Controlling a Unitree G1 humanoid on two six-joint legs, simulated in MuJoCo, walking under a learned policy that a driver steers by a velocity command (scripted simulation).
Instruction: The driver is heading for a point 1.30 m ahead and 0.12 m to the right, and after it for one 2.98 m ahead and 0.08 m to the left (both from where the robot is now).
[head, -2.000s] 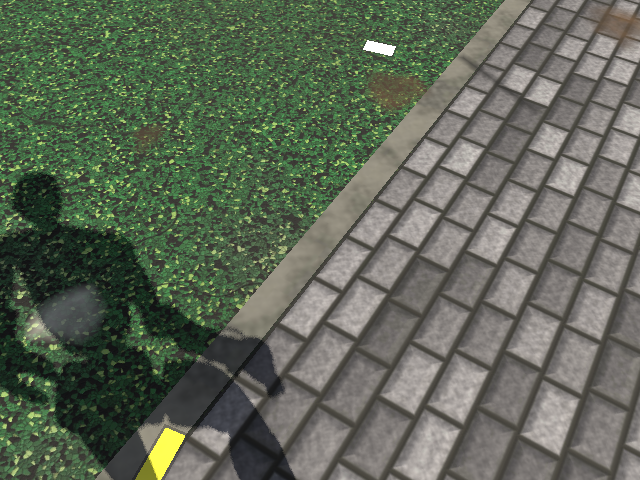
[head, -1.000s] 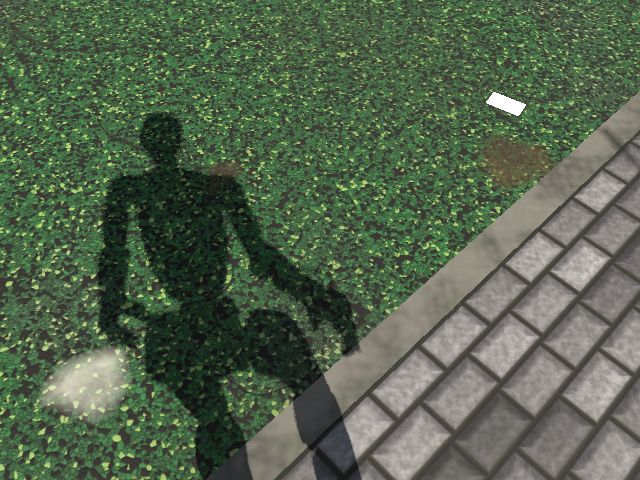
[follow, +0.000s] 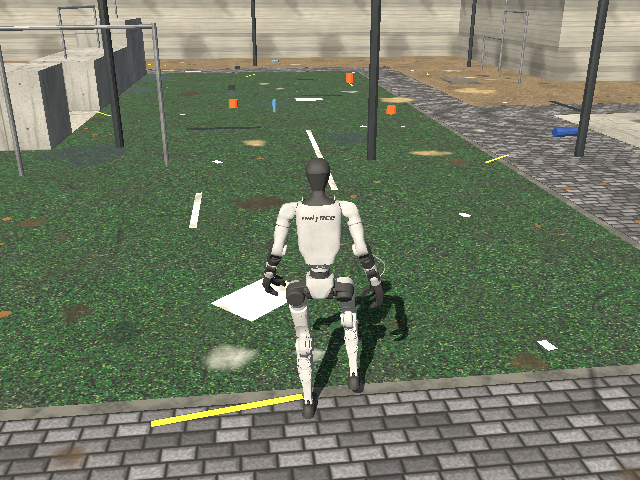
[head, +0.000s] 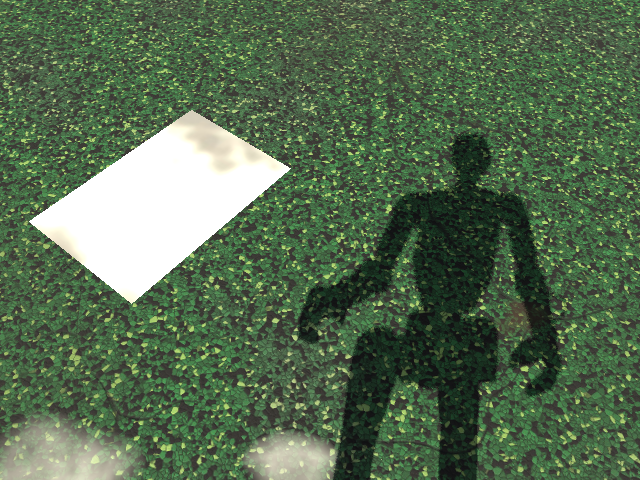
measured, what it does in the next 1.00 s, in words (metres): walks ahead: right foot, then left foot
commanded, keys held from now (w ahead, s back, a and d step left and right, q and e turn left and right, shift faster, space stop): w+q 0.20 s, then w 0.28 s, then w+e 0.52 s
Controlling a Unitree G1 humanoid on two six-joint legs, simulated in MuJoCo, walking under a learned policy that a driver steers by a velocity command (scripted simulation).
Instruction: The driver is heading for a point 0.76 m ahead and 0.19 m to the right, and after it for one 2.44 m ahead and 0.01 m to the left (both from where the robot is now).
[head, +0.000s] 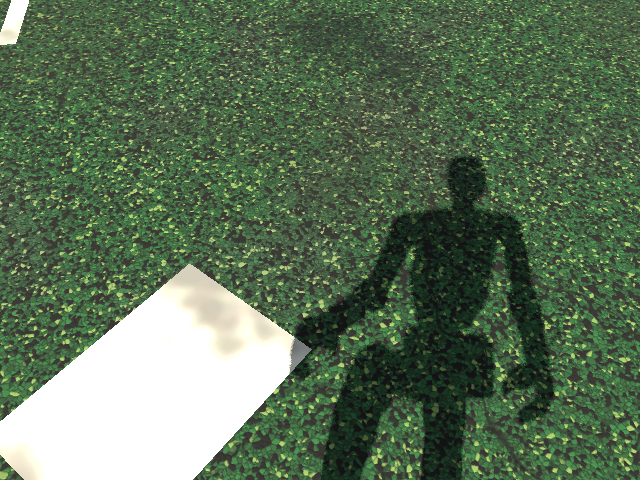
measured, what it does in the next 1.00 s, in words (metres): walks ahead, turning right: right foot, then left foot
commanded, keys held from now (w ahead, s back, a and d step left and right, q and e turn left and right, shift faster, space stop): w+e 0.70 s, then w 0.28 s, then w+q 0.02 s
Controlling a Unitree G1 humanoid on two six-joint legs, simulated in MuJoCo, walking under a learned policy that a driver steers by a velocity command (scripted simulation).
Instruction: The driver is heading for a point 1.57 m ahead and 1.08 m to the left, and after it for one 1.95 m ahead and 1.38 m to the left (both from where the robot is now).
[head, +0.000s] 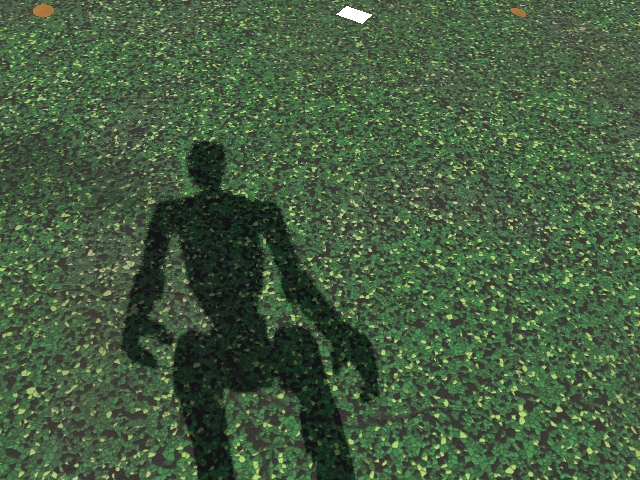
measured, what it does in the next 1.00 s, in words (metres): walks ahead, turning left: right foot, then left foot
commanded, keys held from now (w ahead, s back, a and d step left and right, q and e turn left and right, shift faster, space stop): w+q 1.00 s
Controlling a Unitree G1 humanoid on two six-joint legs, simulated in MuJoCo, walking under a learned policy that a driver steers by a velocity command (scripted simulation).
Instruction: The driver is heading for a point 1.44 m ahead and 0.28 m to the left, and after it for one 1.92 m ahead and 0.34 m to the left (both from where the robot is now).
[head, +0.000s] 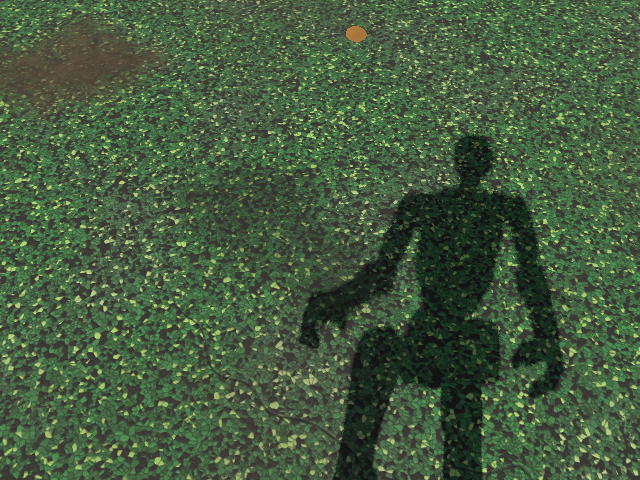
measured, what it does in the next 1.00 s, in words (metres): walks ahead, turning left: right foot, then left foot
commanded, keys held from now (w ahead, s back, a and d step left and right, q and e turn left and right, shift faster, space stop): w+q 0.78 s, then w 0.10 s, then w+e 0.12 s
